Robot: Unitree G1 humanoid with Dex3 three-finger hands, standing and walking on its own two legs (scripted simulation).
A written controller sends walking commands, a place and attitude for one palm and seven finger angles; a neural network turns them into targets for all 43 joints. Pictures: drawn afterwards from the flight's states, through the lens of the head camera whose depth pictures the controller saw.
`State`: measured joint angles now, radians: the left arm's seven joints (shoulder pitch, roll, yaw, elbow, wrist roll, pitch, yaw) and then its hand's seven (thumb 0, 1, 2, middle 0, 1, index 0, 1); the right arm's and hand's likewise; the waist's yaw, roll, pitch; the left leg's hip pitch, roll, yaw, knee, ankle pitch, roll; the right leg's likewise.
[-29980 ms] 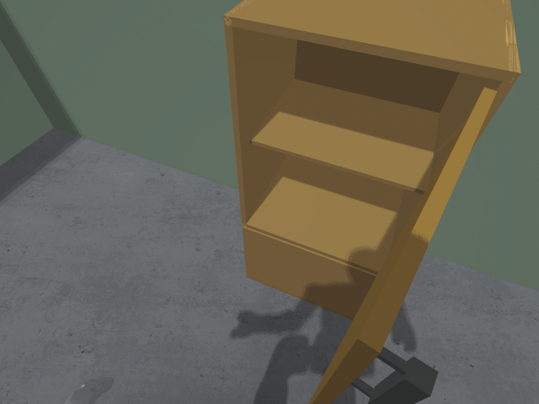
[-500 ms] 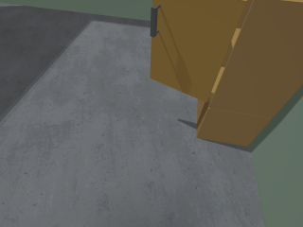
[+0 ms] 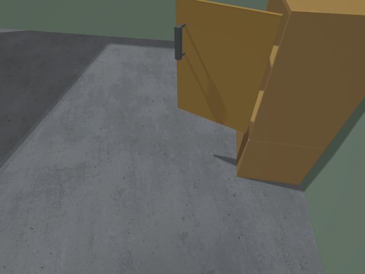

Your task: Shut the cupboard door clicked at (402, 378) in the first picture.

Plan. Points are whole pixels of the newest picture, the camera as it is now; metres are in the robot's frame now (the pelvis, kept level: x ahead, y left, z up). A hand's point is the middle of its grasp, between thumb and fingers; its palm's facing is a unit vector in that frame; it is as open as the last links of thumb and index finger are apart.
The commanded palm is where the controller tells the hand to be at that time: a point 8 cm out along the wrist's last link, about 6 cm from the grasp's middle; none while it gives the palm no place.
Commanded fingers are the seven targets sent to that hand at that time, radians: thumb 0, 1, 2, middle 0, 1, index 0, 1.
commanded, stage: let the arm hang, fingers relaxed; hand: left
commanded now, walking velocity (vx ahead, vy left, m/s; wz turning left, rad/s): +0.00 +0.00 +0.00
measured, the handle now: (180, 41) +1.05 +0.05 +0.04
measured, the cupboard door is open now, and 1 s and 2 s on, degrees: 69 69 69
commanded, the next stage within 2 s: look to check the result in 0.06 s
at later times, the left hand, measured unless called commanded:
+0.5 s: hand out of the picture +0.07 +0.24 -0.16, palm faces +0.00 -0.94 -0.33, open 7.4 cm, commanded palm none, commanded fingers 0.00 0.90 0.90 -0.20 -0.30 -0.20 -0.30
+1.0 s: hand out of the picture +0.09 +0.21 -0.17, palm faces +0.07 -0.95 -0.29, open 7.4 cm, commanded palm none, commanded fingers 0.00 0.90 0.90 -0.20 -0.30 -0.20 -0.30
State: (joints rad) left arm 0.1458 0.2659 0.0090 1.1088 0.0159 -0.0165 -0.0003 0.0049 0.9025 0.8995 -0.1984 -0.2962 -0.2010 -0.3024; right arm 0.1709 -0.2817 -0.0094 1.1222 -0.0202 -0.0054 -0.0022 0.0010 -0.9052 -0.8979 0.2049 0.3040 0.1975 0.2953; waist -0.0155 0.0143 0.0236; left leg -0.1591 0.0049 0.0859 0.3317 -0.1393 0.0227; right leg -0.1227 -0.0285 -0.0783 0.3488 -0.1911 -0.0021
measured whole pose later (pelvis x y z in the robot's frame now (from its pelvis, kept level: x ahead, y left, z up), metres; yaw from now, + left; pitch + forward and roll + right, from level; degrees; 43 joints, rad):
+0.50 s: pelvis +0.02 -0.01 +0.00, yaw +1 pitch -2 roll +0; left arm 0.16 0.31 0.01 1.15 0.01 -0.02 0.00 0.01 0.90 0.90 -0.20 -0.30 -0.20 -0.30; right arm 0.13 -0.32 -0.01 1.13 -0.02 0.00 0.00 0.00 -0.90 -0.90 0.20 0.30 0.20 0.30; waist 0.00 0.02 0.04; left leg -0.13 0.01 0.07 0.30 -0.14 0.01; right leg -0.07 -0.01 -0.09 0.29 -0.19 -0.01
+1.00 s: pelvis +0.02 -0.02 -0.01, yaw +5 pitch -2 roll +0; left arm 0.13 0.25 0.03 1.06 0.01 0.01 0.02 0.00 0.90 0.90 -0.20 -0.30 -0.20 -0.30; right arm 0.16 -0.28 -0.02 1.09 -0.02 0.04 0.00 0.00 -0.91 -0.90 0.20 0.30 0.20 0.29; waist -0.02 0.02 0.06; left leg -0.23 0.00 0.01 0.49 -0.22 -0.01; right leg -0.12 -0.04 -0.16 0.44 -0.29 -0.02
